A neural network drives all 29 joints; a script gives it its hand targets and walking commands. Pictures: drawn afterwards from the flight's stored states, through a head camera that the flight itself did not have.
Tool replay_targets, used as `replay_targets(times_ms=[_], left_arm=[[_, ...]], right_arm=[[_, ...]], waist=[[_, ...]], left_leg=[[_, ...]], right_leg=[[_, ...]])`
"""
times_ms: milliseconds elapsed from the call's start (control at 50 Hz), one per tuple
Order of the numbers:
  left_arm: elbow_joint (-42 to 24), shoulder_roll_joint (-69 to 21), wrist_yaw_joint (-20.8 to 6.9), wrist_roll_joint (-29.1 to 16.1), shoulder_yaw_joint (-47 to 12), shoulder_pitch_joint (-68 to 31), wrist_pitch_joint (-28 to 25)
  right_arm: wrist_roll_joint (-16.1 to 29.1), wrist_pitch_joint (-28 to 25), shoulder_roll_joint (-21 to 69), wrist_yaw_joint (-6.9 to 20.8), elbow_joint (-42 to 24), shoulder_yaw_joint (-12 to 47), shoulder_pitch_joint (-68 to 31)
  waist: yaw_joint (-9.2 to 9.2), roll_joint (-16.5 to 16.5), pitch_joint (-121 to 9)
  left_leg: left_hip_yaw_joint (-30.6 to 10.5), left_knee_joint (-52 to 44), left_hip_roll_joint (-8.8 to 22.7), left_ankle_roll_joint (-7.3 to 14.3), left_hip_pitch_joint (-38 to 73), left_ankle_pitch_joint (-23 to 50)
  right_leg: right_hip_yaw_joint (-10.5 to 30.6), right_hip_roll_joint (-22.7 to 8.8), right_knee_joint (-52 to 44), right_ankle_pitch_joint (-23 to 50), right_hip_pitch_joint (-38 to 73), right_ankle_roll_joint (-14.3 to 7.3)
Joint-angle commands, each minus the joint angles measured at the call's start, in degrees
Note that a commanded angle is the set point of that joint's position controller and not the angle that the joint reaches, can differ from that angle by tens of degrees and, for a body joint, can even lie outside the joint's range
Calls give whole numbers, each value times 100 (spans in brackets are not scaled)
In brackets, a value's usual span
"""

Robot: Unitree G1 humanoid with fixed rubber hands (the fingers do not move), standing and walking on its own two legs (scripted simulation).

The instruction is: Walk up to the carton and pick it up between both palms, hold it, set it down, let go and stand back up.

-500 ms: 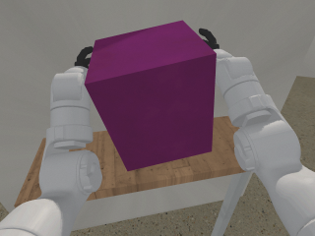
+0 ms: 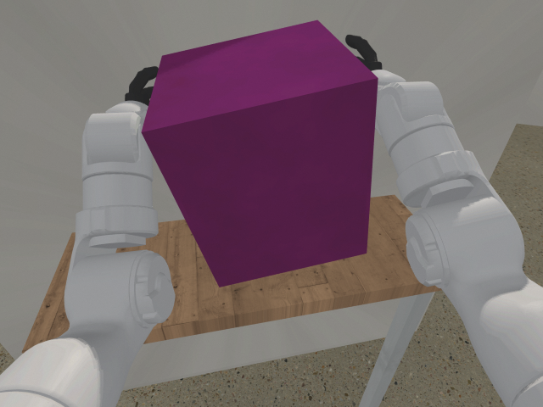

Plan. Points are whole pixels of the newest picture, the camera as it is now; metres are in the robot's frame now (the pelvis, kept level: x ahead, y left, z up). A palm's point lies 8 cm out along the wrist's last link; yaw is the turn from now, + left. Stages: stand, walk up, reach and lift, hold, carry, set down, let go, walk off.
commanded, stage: hold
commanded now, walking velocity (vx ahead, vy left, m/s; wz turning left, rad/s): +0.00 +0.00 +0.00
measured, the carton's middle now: (267, 157) +0.34 -0.01 +0.27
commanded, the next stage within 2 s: none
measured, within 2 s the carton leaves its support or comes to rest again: neither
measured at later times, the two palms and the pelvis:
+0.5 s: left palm (134, 108) +0.36 +0.15 +0.33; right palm (370, 85) +0.36 -0.15 +0.35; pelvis -0.01 +0.00 +0.00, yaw +0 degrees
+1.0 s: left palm (136, 117) +0.36 +0.15 +0.32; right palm (368, 87) +0.36 -0.15 +0.35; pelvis +0.00 +0.00 +0.00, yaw +0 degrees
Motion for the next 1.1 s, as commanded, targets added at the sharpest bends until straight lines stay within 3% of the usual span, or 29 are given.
replay_targets(times_ms=[0, 80, 160, 300, 400, 500, 620, 740, 820, 920, 1080], left_arm=[[-1936, -2713, -865, -1134, -2097, -4542, -524], [-2222, -2728, -844, -1218, -2231, -4578, -461], [-1990, -2657, -865, -1165, -2144, -4703, -410], [-1185, -2667, -903, -1027, -1893, -4982, -488], [-573, -2617, -947, -898, -1675, -4829, -522], [-432, -2563, -983, -845, -1555, -4645, -554], [-965, -2569, -997, -936, -1695, -4393, -524], [-1808, -2693, -974, -1152, -2026, -4299, -463], [-2281, -2777, -903, -1313, -2269, -4518, -434], [-1956, -2700, -915, -1229, -2127, -4633, -364], [-793, -2660, -998, -994, -1761, -4833, -460]], right_arm=[[1659, 165, 3362, 577, -2238, 952, -3453], [1711, 212, 3314, 509, -2423, 873, -3344], [1579, 300, 3214, 554, -2062, 628, -3343], [1263, 277, 3298, 765, -1326, 296, -3752], [1097, 243, 3262, 857, -1005, 211, -3885], [1139, 224, 3254, 852, -1078, 394, -3857], [1384, 244, 3273, 711, -1625, 744, -3612], [1700, 279, 3305, 505, -2422, 997, -3412], [1803, 289, 3323, 438, -2700, 941, -3402], [1630, 363, 3220, 495, -2236, 636, -3378], [1182, 318, 3244, 761, -1242, 222, -3856]], waist=[[84, 549, -2472], [-22, 604, -2507], [-75, 630, -2103], [66, 489, -1582], [159, 337, -1376], [243, 259, -1537], [233, 298, -1968], [109, 424, -2481], [-17, 546, -2640], [-69, 563, -2087], [93, 368, -1340]], left_leg=[[-534, 621, -47, -435, 2216, 1586], [-555, 669, -45, -514, 2279, 1718], [-547, 503, -9, -519, 2036, 1153], [-576, 134, 83, -385, 1462, -162], [-560, -26, 117, -275, 1226, -691], [-514, 53, 79, -246, 1412, -343], [-477, 321, -10, -308, 1862, 679], [-499, 601, -81, -451, 2247, 1666], [-554, 687, -75, -553, 2343, 1884], [-522, 511, -47, -546, 2047, 1246], [-540, 27, 76, -353, 1348, -398]], right_leg=[[-85, 485, -227, 2258, -501, 265], [-119, 512, -179, 2311, -510, 298], [-117, 491, -272, 1690, -691, 266], [-40, 399, -442, 599, -985, 189], [14, 363, -523, 286, -1046, 161], [15, 373, -549, 542, -1002, 171], [-34, 432, -449, 1456, -737, 240], [-89, 500, -252, 2429, -446, 325], [-130, 527, -179, 2529, -458, 357], [-114, 497, -295, 1796, -659, 323], [-10, 383, -522, 365, -1034, 204]])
